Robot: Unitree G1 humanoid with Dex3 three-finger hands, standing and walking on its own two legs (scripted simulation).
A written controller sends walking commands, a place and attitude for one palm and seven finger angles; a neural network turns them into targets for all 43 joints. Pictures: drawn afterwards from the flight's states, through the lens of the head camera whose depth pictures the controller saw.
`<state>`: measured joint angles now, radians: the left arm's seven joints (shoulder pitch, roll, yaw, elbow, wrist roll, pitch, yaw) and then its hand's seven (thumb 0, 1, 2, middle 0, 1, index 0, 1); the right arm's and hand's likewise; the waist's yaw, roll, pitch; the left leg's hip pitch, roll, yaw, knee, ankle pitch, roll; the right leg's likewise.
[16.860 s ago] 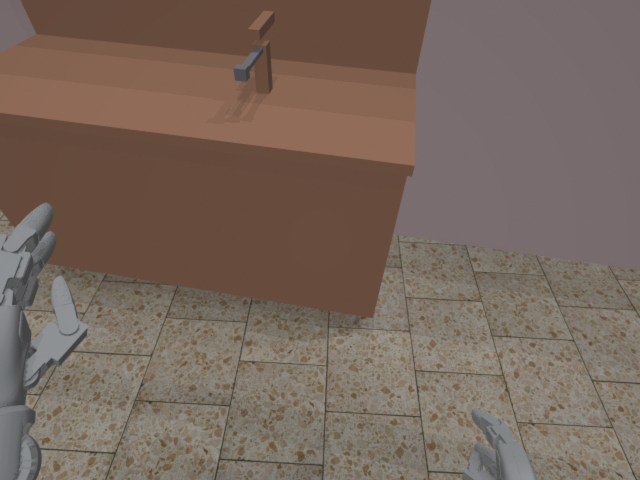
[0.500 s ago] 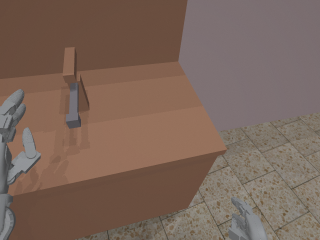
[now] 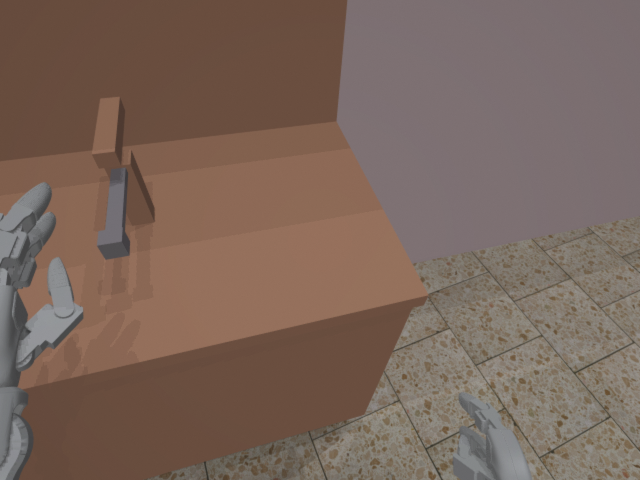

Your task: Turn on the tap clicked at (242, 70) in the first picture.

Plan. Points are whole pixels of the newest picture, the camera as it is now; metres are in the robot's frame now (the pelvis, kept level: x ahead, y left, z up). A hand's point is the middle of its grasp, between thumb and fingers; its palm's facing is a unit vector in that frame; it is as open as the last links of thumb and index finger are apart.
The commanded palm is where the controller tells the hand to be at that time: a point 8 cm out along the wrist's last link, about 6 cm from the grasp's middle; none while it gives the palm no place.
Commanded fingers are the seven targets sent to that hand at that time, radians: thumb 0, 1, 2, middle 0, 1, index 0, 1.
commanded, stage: shuffle to correct the standing spot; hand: left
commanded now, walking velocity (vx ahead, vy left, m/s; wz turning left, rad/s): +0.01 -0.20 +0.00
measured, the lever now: (114, 243) +0.35 +0.29 +0.09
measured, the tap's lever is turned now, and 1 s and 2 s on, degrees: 0 0 0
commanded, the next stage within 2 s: come to a stop and stand still in 0.16 s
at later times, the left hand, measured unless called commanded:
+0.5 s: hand (107, 317) +0.22 +0.22 +0.16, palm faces +0.37 -0.84 -0.39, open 7.4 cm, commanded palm +0.16 +0.26 +0.17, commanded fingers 0.00 0.90 0.90 -0.20 -0.30 -0.20 -0.30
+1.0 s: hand (21, 314) +0.22 +0.30 +0.15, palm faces +0.41 -0.83 -0.39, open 7.4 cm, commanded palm +0.15 +0.32 +0.17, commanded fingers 0.00 0.90 0.90 -0.20 -0.30 -0.20 -0.30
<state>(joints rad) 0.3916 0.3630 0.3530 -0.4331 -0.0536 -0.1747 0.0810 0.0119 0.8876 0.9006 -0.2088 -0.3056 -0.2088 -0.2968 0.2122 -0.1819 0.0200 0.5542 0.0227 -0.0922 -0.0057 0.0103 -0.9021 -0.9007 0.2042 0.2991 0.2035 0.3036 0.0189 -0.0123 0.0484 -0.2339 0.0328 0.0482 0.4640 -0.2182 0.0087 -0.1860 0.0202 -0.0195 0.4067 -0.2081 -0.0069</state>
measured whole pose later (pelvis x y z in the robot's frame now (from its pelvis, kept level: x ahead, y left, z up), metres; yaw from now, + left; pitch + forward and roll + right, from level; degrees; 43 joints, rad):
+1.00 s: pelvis +0.00 +0.03 -0.01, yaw +3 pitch +1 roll -1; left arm 0.38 0.43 0.38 -0.45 -0.07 -0.24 0.10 0.01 0.88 0.90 -0.21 -0.31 -0.21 -0.30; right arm 0.19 -0.22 0.02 0.62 0.01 -0.17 0.02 0.01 -0.90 -0.90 0.20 0.30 0.20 0.30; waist 0.04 -0.05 0.10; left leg -0.29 -0.03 0.03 0.52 -0.24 0.05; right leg -0.23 -0.04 -0.04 0.48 -0.25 0.04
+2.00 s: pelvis -0.01 +0.02 +0.00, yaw +1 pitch -2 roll -1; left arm 0.44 0.36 0.34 -0.46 -0.05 -0.19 0.09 0.01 0.89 0.90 -0.21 -0.31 -0.21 -0.30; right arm 0.19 -0.21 0.03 0.57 0.02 -0.11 -0.03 0.01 -0.90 -0.90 0.20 0.30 0.20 0.30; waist 0.02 -0.01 0.05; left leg -0.23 0.00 0.05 0.45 -0.20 0.04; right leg -0.17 -0.01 -0.02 0.37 -0.18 0.02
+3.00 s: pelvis +0.01 -0.02 +0.00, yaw +3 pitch -1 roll -1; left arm 0.30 0.48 0.34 -0.42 -0.07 -0.18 0.08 0.01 0.88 0.90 -0.22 -0.31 -0.21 -0.30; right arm 0.21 -0.23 0.04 0.55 0.05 -0.10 -0.08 0.01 -0.91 -0.90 0.20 0.30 0.20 0.30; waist 0.06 0.02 0.08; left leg -0.24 0.04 0.00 0.49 -0.23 -0.02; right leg -0.18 0.03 -0.07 0.44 -0.25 -0.04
